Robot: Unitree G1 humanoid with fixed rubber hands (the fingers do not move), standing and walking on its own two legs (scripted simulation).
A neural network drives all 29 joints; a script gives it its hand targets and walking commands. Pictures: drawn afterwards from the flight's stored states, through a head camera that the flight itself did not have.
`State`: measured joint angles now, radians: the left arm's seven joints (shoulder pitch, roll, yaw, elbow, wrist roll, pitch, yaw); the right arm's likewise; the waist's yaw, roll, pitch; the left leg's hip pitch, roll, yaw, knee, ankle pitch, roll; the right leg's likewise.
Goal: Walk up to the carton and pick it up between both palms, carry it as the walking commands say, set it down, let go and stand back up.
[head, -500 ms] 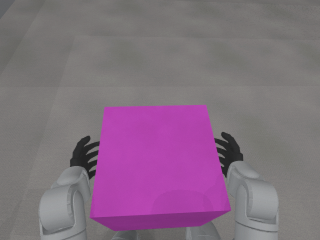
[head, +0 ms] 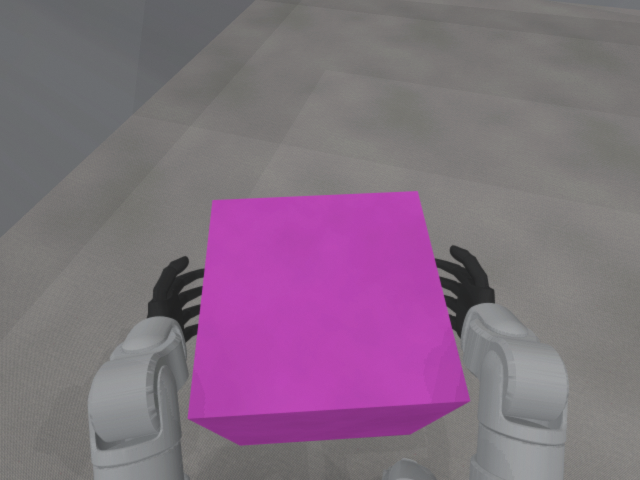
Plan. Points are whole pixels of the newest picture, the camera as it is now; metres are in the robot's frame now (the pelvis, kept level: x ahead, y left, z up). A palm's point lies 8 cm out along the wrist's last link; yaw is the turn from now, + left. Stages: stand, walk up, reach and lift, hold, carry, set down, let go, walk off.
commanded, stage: carry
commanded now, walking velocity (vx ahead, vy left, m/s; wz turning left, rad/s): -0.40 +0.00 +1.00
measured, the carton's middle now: (321, 329) +0.30 -0.03 +0.00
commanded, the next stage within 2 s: none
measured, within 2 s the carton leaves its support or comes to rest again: neither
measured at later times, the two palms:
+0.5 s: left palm out of the picture -0.03 +0.22 +0.10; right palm out of the picture +0.10 -0.08 +0.09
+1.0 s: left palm out of the picture -0.37 +0.16 +0.08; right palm out of the picture -0.10 -0.02 +0.07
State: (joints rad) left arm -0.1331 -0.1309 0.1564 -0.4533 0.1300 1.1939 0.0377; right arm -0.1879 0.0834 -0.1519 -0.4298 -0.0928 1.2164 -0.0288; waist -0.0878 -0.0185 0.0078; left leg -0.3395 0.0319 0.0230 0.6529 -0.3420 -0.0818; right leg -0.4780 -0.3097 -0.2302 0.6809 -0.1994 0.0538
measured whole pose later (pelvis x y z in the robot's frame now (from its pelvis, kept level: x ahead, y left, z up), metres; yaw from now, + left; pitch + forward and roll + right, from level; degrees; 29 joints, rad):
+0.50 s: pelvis -0.20 -0.03 +0.01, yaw +28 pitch +2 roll +3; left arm -0.09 -0.13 0.16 -0.46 0.08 1.18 0.05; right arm -0.11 0.12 -0.15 -0.49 -0.11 1.21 -0.03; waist -0.08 -0.01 0.02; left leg -0.57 -0.02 -0.01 1.10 -0.40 -0.08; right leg -0.41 -0.18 -0.16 0.57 -0.18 0.00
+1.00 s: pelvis -0.38 -0.15 +0.01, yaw +57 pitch +2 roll +0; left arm -0.08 -0.13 0.15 -0.42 0.06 1.13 0.06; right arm -0.10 0.13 -0.16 -0.47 -0.12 1.18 -0.02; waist 0.00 0.07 0.04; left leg -0.64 -0.08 -0.13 0.77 -0.31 -0.10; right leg -0.35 -0.04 -0.11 0.60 -0.28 -0.02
